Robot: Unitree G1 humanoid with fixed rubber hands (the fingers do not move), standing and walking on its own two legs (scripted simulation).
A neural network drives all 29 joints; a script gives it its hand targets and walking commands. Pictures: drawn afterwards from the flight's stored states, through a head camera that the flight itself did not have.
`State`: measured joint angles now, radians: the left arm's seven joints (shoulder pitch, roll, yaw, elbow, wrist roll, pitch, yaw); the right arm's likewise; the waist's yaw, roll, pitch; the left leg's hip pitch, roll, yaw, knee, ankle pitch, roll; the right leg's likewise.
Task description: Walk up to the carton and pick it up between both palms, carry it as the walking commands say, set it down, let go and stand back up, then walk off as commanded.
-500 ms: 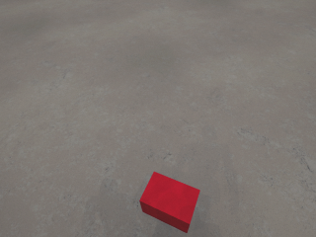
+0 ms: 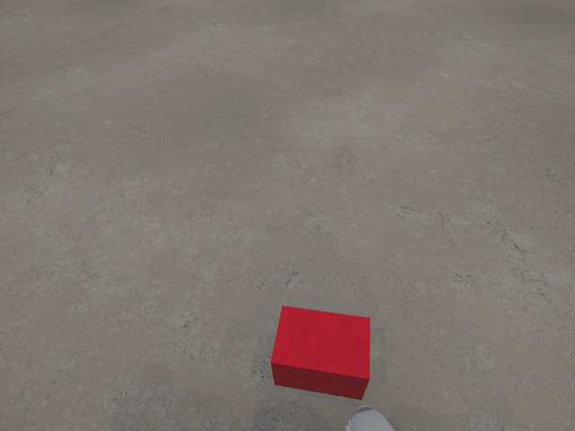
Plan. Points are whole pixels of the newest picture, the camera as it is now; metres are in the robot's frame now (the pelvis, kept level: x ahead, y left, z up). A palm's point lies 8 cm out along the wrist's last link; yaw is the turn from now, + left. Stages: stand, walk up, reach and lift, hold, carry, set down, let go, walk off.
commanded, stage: walk up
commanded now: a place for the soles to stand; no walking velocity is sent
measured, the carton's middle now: (321, 352) +0.50 -0.08 -0.65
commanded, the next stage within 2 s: stand in 1.62 s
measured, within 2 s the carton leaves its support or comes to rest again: neither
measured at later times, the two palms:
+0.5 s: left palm (149, 423) +0.19 +0.22 -0.08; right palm out of the picture +0.00 -0.23 -0.10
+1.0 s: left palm (121, 388) +0.24 +0.28 -0.09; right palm out of the picture +0.11 -0.24 -0.10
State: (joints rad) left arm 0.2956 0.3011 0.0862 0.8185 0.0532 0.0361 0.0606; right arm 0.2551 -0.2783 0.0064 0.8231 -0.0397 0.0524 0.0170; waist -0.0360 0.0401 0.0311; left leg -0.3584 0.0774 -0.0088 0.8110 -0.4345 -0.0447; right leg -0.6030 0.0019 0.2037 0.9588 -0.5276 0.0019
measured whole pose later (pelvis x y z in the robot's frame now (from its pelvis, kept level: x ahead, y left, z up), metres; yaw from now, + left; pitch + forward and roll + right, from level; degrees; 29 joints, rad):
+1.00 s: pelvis +0.09 +0.04 +0.02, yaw -19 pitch -1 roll +0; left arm 0.26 0.28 -0.01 0.87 0.00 0.02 0.01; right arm 0.14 -0.29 0.00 0.87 -0.01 0.05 -0.01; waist -0.01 0.02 0.05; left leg -0.35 0.06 0.06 0.56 -0.19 -0.02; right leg -0.27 0.03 0.12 0.61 -0.33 0.02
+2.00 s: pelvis +0.12 +0.04 +0.03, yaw -23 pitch -1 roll +1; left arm 0.27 0.27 -0.03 0.96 -0.01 0.00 0.02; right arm 0.23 -0.27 0.03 1.02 -0.01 0.02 -0.01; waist -0.02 0.01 0.02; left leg -0.25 0.08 0.12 0.48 -0.21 -0.02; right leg -0.19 0.03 0.18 0.52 -0.31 0.02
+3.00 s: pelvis +0.08 +0.04 -0.04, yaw -21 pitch +21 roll +0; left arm -0.11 0.26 0.16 0.59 -0.04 0.21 -0.07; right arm -0.18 -0.22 -0.09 0.63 0.05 0.23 0.02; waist 0.04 -0.01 -0.08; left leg -1.02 0.03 -0.06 0.99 -0.34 -0.06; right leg -0.94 0.00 0.02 1.04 -0.46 0.02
